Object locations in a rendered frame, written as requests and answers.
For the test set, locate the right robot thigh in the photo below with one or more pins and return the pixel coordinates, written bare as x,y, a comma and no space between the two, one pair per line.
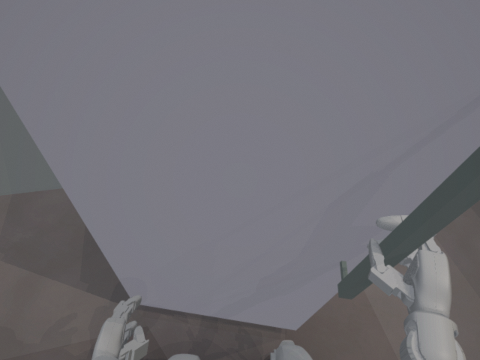
290,352

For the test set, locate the fridge door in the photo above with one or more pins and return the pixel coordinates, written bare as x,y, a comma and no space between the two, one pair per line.
226,155

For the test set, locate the robot right forearm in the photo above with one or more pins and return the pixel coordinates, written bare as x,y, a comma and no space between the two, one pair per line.
430,336

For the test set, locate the robot right shin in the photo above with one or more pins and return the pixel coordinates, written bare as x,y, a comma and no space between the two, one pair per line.
285,342

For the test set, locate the robot right hand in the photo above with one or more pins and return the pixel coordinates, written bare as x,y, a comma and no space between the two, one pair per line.
428,271

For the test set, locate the handle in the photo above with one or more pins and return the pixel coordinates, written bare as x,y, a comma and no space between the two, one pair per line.
452,198

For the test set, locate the robot left hand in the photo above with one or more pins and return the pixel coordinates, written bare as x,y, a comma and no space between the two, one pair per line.
114,334

